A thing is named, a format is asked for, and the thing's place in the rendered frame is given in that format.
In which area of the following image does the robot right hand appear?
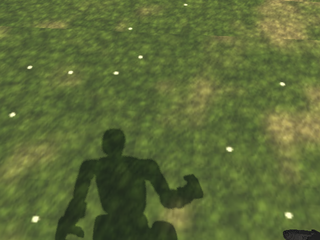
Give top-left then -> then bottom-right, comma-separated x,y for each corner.
283,229 -> 320,240

